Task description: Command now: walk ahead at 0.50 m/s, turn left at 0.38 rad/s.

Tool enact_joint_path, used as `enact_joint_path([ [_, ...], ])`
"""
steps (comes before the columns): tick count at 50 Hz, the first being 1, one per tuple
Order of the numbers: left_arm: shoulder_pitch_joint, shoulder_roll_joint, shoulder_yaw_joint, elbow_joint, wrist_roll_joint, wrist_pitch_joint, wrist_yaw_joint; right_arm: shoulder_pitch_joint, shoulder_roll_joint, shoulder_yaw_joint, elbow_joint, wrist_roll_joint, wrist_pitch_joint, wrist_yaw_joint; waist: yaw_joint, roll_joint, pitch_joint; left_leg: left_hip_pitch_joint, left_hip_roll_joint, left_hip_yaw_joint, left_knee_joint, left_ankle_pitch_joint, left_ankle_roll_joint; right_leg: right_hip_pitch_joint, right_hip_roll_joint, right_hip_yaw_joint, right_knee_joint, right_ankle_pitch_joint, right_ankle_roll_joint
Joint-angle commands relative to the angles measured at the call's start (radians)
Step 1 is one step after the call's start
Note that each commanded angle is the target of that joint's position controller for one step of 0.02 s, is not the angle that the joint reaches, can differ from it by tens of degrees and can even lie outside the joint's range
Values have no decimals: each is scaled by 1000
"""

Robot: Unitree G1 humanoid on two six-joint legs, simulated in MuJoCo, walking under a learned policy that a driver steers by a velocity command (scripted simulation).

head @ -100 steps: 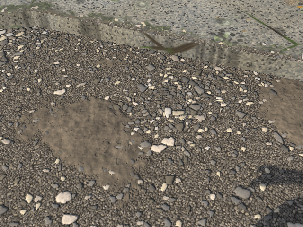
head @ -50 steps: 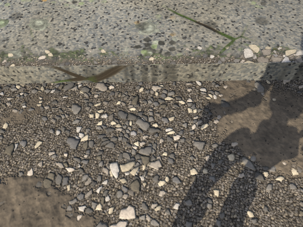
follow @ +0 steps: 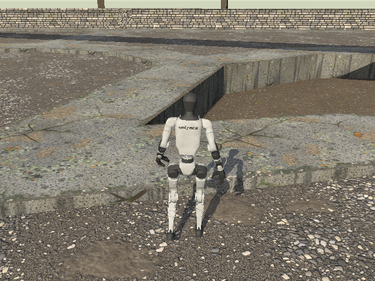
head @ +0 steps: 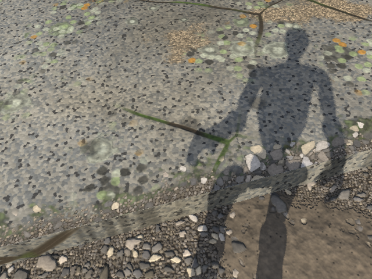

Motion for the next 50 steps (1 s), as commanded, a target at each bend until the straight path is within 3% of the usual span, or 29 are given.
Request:
enact_joint_path([
  [1,123,109,35,12,-13,-13,9,11,-64,-18,-54,-18,13,15,55,-170,-58,-212,65,-15,61,64,-3,228,-254,225,-289,118,-114],
  [6,163,124,51,70,-25,-43,10,-131,-36,-12,-104,-21,27,46,52,-125,-8,-328,92,-10,-21,210,-25,245,-268,102,-376,130,-150],
  [11,198,143,60,119,-23,-42,13,-289,-8,8,-154,-17,18,68,77,-108,26,-269,87,51,-286,350,-15,250,-245,-49,-379,175,-123],
  [15,249,173,70,160,-23,-28,19,-367,-29,8,-189,-26,20,68,95,-106,42,-217,56,122,-394,267,33,322,-265,-107,-310,280,-94],
  [17,258,199,76,174,-21,-15,21,-343,-45,1,-188,-31,20,59,79,-108,9,-149,2,160,-427,165,73,377,-266,-146,-171,553,-80],
  [18,260,209,76,178,-23,-7,22,-268,-57,-7,-170,-36,15,51,44,-101,-41,-53,-43,174,-460,137,99,382,-256,-172,-20,698,-73],
  [19,255,205,72,173,-26,1,22,-108,-82,-24,-116,-44,5,38,-26,-54,-135,144,-84,172,-528,164,131,318,-221,-206,208,695,-50],
  [20,270,158,53,130,-29,0,19,46,-186,-58,-88,-53,1,18,-78,83,-259,435,107,-108,-575,15,208,53,-175,-217,535,409,-3],
  [21,266,83,39,65,-16,-8,3,23,-297,-81,-102,-22,5,7,-19,284,-313,617,349,-621,-707,107,327,-308,21,-122,805,-392,50],
  [22,148,165,55,67,-7,-8,4,32,-263,-76,-102,-1,12,3,-67,88,-269,598,325,-608,-754,147,306,-394,-16,57,836,-332,35],
  [23,124,150,50,61,-25,-18,0,-23,-223,-66,-94,4,15,-4,-31,49,-138,478,300,-458,-756,243,284,-402,-63,61,784,-218,23],
  [24,133,139,46,76,-27,-23,1,-73,-168,-51,-99,4,13,-6,10,0,-74,366,246,-366,-768,364,246,-343,-94,61,692,-158,18],
  [25,139,136,46,82,-13,-15,4,-112,-142,-43,-102,10,8,-10,43,1,-45,293,203,-303,-776,474,226,-286,-103,63,641,-140,26],
  [26,168,130,43,92,-1,1,4,-137,-121,-35,-107,13,2,-10,69,11,-61,247,173,-255,-784,545,217,-222,-107,66,615,-129,38],
  [29,158,103,38,87,4,30,-2,-111,-136,-39,-95,17,-20,-4,83,8,-74,195,137,-213,-799,629,228,-201,-86,46,559,-105,67],
  [33,-11,88,30,33,2,33,-6,-56,-140,-41,-79,10,-20,-9,38,23,-21,180,100,-219,-821,544,201,-263,-69,33,373,21,93],
  [35,-50,71,20,25,-9,30,-4,-30,-137,-44,-73,2,-18,-15,18,62,-36,207,98,-228,-795,524,195,-251,-47,27,334,44,95],
  [36,-80,77,18,14,-12,27,-3,-13,-130,-43,-71,-1,-15,-17,4,49,-31,216,102,-240,-782,536,195,-253,-42,31,303,53,94],
  [37,-99,87,22,3,-12,25,1,3,-129,-42,-75,-12,-13,-22,-8,70,-46,282,136,-299,-753,573,212,-302,-37,32,354,16,80],
  [40,-175,100,18,-48,-11,11,8,48,-145,-47,-72,-15,-13,-41,-19,46,-25,434,196,-395,-708,668,234,-442,-44,69,373,-73,55],
  [42,-162,104,16,-62,-12,0,12,43,-141,-48,-74,-17,-11,-51,4,33,-19,467,170,-387,-634,858,203,-414,-17,59,341,-136,34],
  [43,-112,101,15,-51,-11,-7,14,12,-131,-44,-76,-17,-8,-51,40,2,-38,428,103,-332,-539,1078,159,-266,28,29,227,-173,12],
  [44,-7,93,18,-38,-13,-12,15,-36,-149,-49,-83,-9,-8,-45,111,17,-91,353,35,-291,-393,1280,114,-37,68,20,64,-98,-2],
  [45,184,109,33,21,-18,-19,26,-104,-157,-55,-94,16,-16,-34,215,5,-174,226,-15,-292,-206,1160,81,269,54,25,-146,158,-9],
  [46,325,193,59,68,-7,-20,45,-130,-66,-35,-118,33,-36,-26,244,-92,-225,-73,-76,-227,48,484,39,603,-163,161,-136,321,-47],
  [47,333,250,64,59,-3,-9,39,-20,44,-2,-152,30,-41,-45,118,-275,-245,-338,-159,-131,278,-134,19,746,-467,475,-40,1040,-96],
  [48,313,243,78,52,-12,7,25,19,-30,-18,-136,4,-19,-60,123,-157,-282,-369,-116,-101,450,-102,0,624,-494,535,-35,921,-203],
  [49,227,142,56,33,-7,10,21,-36,-38,-22,-135,-12,0,-59,94,-69,-167,-430,-71,-63,533,-60,-7,511,-428,437,-81,627,-207],
  [50,181,76,36,35,-5,9,17,-107,-25,-22,-156,-19,16,-44,87,-80,-58,-513,-49,-14,622,-57,-1,416,-363,349,-139,385,-183],
])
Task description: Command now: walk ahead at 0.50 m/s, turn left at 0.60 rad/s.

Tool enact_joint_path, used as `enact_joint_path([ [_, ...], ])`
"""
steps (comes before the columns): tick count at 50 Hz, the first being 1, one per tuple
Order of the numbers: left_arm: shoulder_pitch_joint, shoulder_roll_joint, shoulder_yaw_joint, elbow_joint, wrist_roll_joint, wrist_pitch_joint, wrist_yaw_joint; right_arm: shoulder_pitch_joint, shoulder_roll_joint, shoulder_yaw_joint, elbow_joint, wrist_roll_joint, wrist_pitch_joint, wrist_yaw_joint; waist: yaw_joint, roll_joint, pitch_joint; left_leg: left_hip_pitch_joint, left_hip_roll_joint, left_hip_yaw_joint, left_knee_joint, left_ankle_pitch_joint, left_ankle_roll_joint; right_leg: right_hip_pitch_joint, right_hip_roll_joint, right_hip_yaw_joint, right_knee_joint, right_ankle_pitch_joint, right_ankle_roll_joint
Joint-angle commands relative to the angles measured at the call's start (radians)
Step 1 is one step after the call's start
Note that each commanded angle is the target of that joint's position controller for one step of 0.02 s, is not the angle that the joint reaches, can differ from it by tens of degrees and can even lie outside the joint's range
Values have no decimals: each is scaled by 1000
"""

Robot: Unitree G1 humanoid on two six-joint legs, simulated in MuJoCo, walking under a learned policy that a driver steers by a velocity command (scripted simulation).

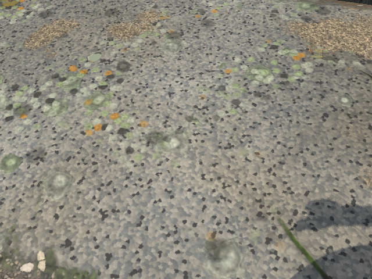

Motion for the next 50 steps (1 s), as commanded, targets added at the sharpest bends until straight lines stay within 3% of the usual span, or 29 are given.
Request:
enact_joint_path([
  [1,190,60,23,33,4,4,-3,-103,-13,1,-135,-24,18,21,57,-144,7,-527,90,71,447,-26,-4,301,-332,298,-236,398,-150],
  [4,244,49,25,108,-8,-22,-14,-220,75,35,-238,-16,41,49,26,-172,69,-635,84,73,506,27,30,138,-256,133,-311,256,-68],
  [6,303,59,29,154,-6,-37,-18,-314,121,58,-300,-18,49,28,41,-207,61,-761,50,117,696,-28,51,146,-271,111,-363,303,-97],
  [9,375,49,17,223,-11,-52,-12,-445,133,81,-387,-31,41,0,25,-144,118,-970,66,89,685,-104,80,221,-279,82,-430,282,-102],
  [11,434,34,10,278,-25,-39,4,-534,153,108,-454,-26,23,17,21,-118,131,-980,107,140,465,-147,80,249,-233,28,-489,359,-92],
  [13,438,55,9,281,-28,-21,24,-520,154,127,-469,-27,15,47,20,-83,49,-766,139,275,217,-49,58,246,-216,-42,-566,650,-124],
  [14,413,47,6,277,-48,-10,33,-504,181,141,-462,-12,14,63,9,-62,-13,-471,141,327,-11,43,72,174,-202,-86,-603,843,-130],
  [15,429,91,7,249,-54,-19,29,-434,145,124,-417,-16,11,69,4,-66,-121,-205,49,406,-35,27,85,163,-227,-96,-502,1445,-142],
  [16,429,198,33,234,-47,-25,29,-297,105,103,-374,-10,20,63,-68,-151,-252,-53,0,387,-86,-5,92,249,-262,-85,-323,1762,-140],
  [17,408,262,55,209,-53,-33,18,-128,68,81,-319,-3,27,57,-136,-203,-385,68,-34,355,-126,30,115,326,-279,-72,-111,2043,-135],
  [18,317,313,85,181,-73,-41,-5,33,23,61,-289,-11,16,49,-236,-281,-422,164,14,214,-315,111,172,338,-276,-80,154,1933,-86],
  [19,421,230,44,208,172,-54,-167,301,-72,64,-159,19,58,57,-254,-35,-492,846,212,-367,-478,636,287,-433,-221,71,496,914,-78],
  [20,464,252,95,223,65,-33,-203,530,-192,23,-109,-33,67,75,-291,31,-653,759,423,-880,-747,745,379,-385,82,297,1114,147,-89],
  [21,357,182,97,176,-18,-42,-185,464,-234,0,-14,-57,31,81,-205,-112,-294,499,454,-808,-813,530,211,-626,104,478,1358,264,-107],
  [22,286,103,72,140,-22,-57,-146,233,-186,1,5,-25,-3,107,-88,-61,-123,263,420,-630,-839,368,213,-703,100,441,1463,299,-108],
  [23,304,73,55,125,32,-56,-109,44,-17,63,19,-21,-37,122,16,-73,-122,123,371,-456,-868,231,227,-673,89,415,1488,335,-107],
  [24,266,82,51,116,43,-34,-86,15,108,102,40,-41,-42,124,16,-62,-156,77,366,-521,-881,196,258,-641,65,385,1512,392,-83],
  [25,244,61,35,101,24,-13,-73,-69,191,123,50,-73,-45,137,75,-85,-138,42,371,-441,-866,300,267,-703,35,385,1527,356,-114],
  [26,246,42,24,112,25,-3,-65,-110,245,144,73,-72,-52,144,93,-123,-146,31,360,-367,-882,310,265,-731,23,404,1475,338,-152],
  [28,222,28,17,108,38,-2,-58,-144,219,139,92,-49,-87,127,114,-129,-103,79,340,-212,-971,289,214,-775,-17,379,1245,290,-146],
  [30,123,34,11,71,46,-19,-69,-90,151,128,114,-57,-119,85,109,-83,-101,97,273,-15,-997,374,145,-749,-67,274,1004,254,-117],
  [32,9,45,12,47,32,-36,-87,22,89,119,123,-80,-133,66,40,-28,-110,108,233,99,-1023,516,119,-690,-78,177,824,343,-44],
  [34,-72,33,12,21,18,-32,-102,146,36,109,153,-79,-136,65,-3,7,-94,208,266,137,-1045,738,117,-681,-75,124,664,360,16],
  [37,-180,18,14,-3,3,-7,-111,233,-26,91,189,-59,-137,86,-25,6,-18,316,334,168,-1095,861,88,-639,-77,91,408,393,11],
  [40,-249,27,23,-19,-11,6,-111,282,-38,79,221,-71,-133,89,-27,17,23,470,376,196,-1106,919,42,-661,-53,88,291,414,-34],
  [43,-302,32,28,-26,-19,7,-109,303,-31,70,236,-62,-127,78,-13,30,31,555,372,265,-1092,1003,4,-587,-29,42,178,337,-48],
  [47,-242,58,49,0,-18,-1,-94,320,-92,39,231,-51,-111,52,40,79,21,585,404,329,-946,1345,-27,-363,50,-39,108,146,-52],
  [49,-96,107,70,46,-35,-27,-71,252,-153,19,203,-66,-101,39,106,85,-16,472,408,350,-764,1535,-63,-109,106,-53,24,250,-107],
  [50,108,150,92,111,-34,-41,-47,217,-140,25,185,-91,-107,41,170,64,-127,212,383,323,-547,1457,-106,269,109,17,119,326,-172],
])
Over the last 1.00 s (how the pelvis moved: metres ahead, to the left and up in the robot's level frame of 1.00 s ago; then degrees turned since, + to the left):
0.50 0.13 -0.01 35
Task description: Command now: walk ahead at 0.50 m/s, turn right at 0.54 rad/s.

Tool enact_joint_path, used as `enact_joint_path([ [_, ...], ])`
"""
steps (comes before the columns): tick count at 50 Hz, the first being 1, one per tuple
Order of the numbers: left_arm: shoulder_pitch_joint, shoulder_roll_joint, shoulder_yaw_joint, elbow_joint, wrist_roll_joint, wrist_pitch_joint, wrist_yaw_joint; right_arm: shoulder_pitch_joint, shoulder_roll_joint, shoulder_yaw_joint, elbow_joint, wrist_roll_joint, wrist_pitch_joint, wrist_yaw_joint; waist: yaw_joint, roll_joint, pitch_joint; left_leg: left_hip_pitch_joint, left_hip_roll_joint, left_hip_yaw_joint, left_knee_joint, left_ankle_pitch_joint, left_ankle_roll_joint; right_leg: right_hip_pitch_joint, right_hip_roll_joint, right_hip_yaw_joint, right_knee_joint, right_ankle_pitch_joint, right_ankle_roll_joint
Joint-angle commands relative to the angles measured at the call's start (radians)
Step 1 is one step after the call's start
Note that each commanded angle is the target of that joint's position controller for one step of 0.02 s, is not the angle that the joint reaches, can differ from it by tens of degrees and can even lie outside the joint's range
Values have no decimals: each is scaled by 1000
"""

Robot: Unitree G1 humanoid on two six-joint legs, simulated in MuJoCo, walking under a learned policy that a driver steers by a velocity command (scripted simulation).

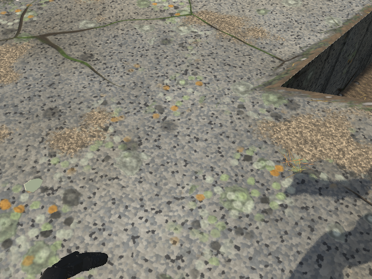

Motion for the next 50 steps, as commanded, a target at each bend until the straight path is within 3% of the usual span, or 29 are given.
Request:
enact_joint_path([
  [1,535,195,78,126,11,-31,58,42,-93,2,-104,-52,-16,0,223,-93,-300,-798,123,-125,779,860,-133,1140,-111,307,149,396,-319],
  [2,751,160,60,205,34,-17,59,-101,-106,-1,-149,-15,-20,49,293,-112,-386,-979,-81,-239,1053,-79,-144,1254,-297,661,-92,407,-400],
  [3,727,196,89,228,39,-40,66,-364,-88,-8,-247,47,-22,55,344,-70,-107,-1172,-61,-371,1151,-39,-75,1071,-282,597,-195,349,-303],
  [4,370,201,73,123,-56,-9,70,-433,-121,-27,-348,187,-72,-12,153,-153,35,-1114,-40,-376,1151,48,-29,715,-277,659,-296,327,-304],
  [5,261,137,47,71,-64,-7,67,-399,-146,-32,-345,161,-85,-34,77,-45,80,-1027,-4,-377,1104,81,-2,501,-268,600,-358,310,-273],
  [6,213,117,34,39,-49,-5,66,-328,-151,-40,-343,134,-78,-42,11,-9,62,-928,26,-377,1059,113,8,362,-251,537,-392,265,-254],
  [8,124,129,29,-19,-35,4,68,-251,-126,-45,-341,104,-48,-43,-58,-1,100,-829,75,-372,897,103,1,135,-215,447,-443,172,-224],
  [10,144,172,39,-40,-30,-2,84,-330,-100,-31,-374,78,-36,-44,-40,18,119,-652,56,-300,582,282,-18,-74,-113,301,-444,234,-172],
  [11,213,199,51,-25,-40,-1,95,-398,-82,-24,-389,67,-33,-43,-1,10,98,-561,27,-285,435,406,-26,-99,-65,259,-423,179,-148],
  [13,337,232,65,-2,-53,7,106,-481,-97,-29,-412,92,-19,-45,58,-59,38,-494,-25,-306,271,575,-56,-4,-72,304,-396,49,-126],
  [15,373,215,66,3,-65,14,110,-507,-147,-45,-426,114,-4,-52,64,-94,33,-499,-23,-350,181,571,-68,114,-102,379,-337,-62,-98],
  [18,388,150,56,-15,-47,26,106,-406,-196,-77,-404,102,-10,-50,7,-97,-12,-398,-14,-347,150,410,-7,206,-89,419,-112,-66,-40],
  [19,390,84,34,-33,-34,23,100,-285,-235,-91,-391,84,-18,-49,-49,-35,-103,-219,94,-434,147,354,49,140,-29,349,135,-104,-2],
  [20,529,-5,11,-58,-36,9,96,-201,-327,-108,-386,58,-10,-50,-2,279,-243,86,355,-854,53,298,196,-115,91,207,496,-424,58],
  [21,549,74,14,-78,-61,0,88,-162,-316,-113,-365,73,-4,-41,1,413,-292,137,440,-1195,-48,0,284,-308,22,201,719,-443,67],
  [22,458,150,34,-76,-64,5,89,-225,-226,-94,-397,75,-1,-46,-34,246,-175,46,381,-1065,-69,-94,251,-371,-28,206,808,-339,79],
  [24,301,169,45,-117,-41,19,89,-327,-171,-78,-392,67,14,-47,-16,84,-29,-206,281,-740,-65,140,197,-308,-96,156,750,-191,78],
  [27,307,104,38,-138,-44,34,79,-350,-124,-69,-355,72,10,-36,41,114,35,-381,202,-548,-134,299,200,-183,-123,145,604,-178,72],
  [32,204,63,9,-170,-26,26,64,-338,-190,-95,-313,95,8,-32,39,58,30,-402,207,-395,-181,468,231,-79,-139,96,226,-20,71],
  [37,84,101,14,-205,-36,20,52,-281,-234,-108,-268,120,27,-25,3,77,76,-366,219,-365,-154,433,200,33,-99,52,-5,26,57],
  [39,128,111,25,-192,-22,14,54,-283,-237,-107,-251,124,41,-29,42,64,54,-346,197,-335,-41,601,163,159,-54,11,-124,77,32],
  [40,205,143,44,-164,-14,14,61,-267,-213,-97,-242,120,42,-30,73,48,-1,-350,147,-297,78,733,132,295,-27,1,-171,125,11],
  [41,312,202,64,-148,-6,15,70,-262,-175,-82,-247,101,35,-32,118,2,-89,-436,84,-235,265,641,75,489,-121,98,-156,349,-24],
  [42,385,293,74,-153,17,27,82,-212,-94,-50,-274,59,20,-28,106,-246,-184,-744,-32,-189,616,91,-8,775,-383,417,-127,714,-158],
  [43,431,274,70,-131,-1,34,74,-153,-125,-52,-256,79,16,-28,121,-302,-299,-839,-52,-301,809,-160,-29,806,-477,590,-200,690,-273],
  [44,395,227,58,-132,-12,33,68,-197,-191,-72,-250,103,23,-29,122,-185,-219,-886,-7,-329,893,-133,-31,724,-427,506,-206,655,-253],
  [45,329,185,44,-135,-17,28,65,-259,-183,-71,-260,107,32,-33,104,-135,-147,-908,22,-316,876,-72,-26,641,-372,404,-211,638,-215],
  [46,267,153,33,-136,-16,24,61,-287,-168,-70,-257,95,45,-42,78,-83,-100,-879,49,-318,817,-15,-27,541,-333,341,-237,624,-185],
  [50,139,122,27,-118,8,14,66,-273,-93,-56,-246,83,84,-58,-14,-119,-76,-590,47,-306,523,123,-38,271,-250,175,-299,659,-151],
])
Over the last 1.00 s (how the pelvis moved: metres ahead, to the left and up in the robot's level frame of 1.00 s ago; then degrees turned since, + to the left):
0.58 0.01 0.12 -8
